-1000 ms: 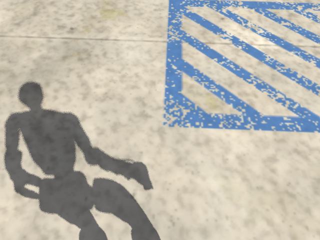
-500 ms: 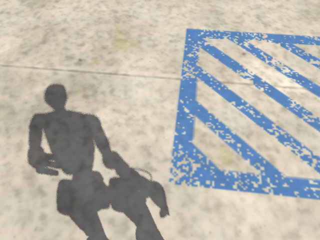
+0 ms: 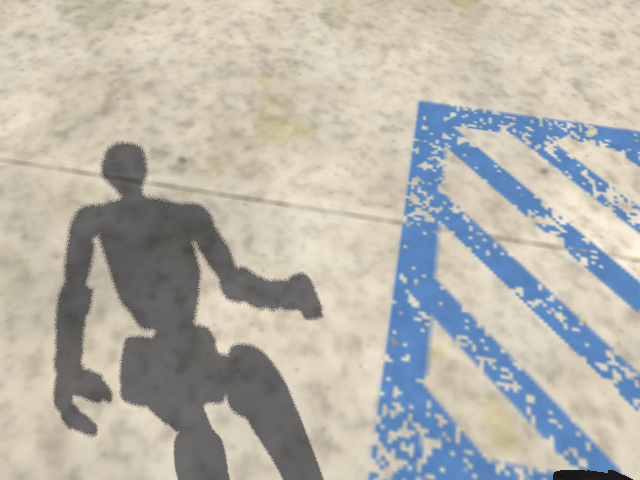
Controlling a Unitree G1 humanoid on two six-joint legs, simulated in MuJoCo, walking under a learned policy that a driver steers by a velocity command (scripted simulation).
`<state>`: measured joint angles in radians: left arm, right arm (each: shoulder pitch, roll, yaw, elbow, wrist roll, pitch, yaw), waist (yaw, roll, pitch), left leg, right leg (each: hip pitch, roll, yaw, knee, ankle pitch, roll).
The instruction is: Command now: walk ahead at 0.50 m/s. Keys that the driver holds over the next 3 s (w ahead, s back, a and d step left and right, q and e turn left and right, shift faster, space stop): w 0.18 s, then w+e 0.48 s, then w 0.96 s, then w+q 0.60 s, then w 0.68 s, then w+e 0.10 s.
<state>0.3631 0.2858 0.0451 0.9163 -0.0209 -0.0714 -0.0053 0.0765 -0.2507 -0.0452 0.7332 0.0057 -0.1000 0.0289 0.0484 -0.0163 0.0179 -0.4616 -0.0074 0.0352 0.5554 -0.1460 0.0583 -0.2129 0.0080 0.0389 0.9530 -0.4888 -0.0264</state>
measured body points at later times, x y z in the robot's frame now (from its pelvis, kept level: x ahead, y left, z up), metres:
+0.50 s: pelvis +0.27 -0.04 -0.01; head +0.30 -0.05 +0.44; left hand +0.50 +0.17 -0.10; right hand +0.25 -0.33 -0.14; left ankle +0.09 +0.10 -0.72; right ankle +0.38 -0.15 -0.73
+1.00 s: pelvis +0.55 -0.08 +0.00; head +0.58 -0.09 +0.45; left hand +0.65 +0.19 -0.12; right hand +0.70 -0.38 -0.08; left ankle +0.71 -0.02 -0.73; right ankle +0.38 -0.15 -0.73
